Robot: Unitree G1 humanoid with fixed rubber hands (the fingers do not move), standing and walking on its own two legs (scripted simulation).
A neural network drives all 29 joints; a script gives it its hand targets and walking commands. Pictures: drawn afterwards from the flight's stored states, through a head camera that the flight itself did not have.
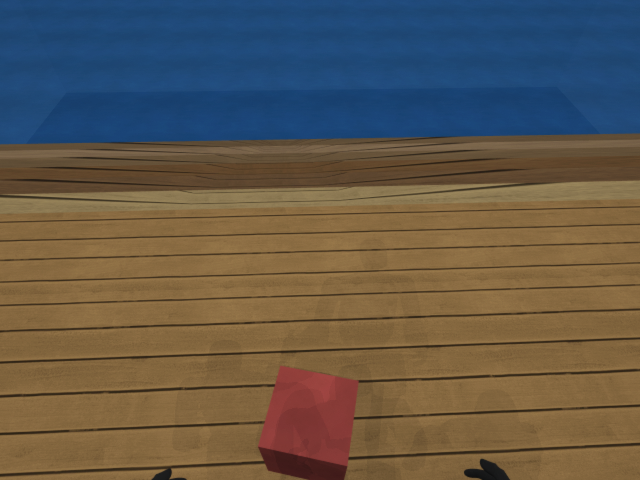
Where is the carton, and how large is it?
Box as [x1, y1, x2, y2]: [258, 366, 358, 479]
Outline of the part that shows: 280,366 258,444 258,447 268,470 307,479 343,479 347,465 358,381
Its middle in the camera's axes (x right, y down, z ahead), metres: -0.03 +0.49 +1.05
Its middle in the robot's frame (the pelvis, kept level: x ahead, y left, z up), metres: +0.38 +0.02 -0.64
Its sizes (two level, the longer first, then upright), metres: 0.210 0.200 0.250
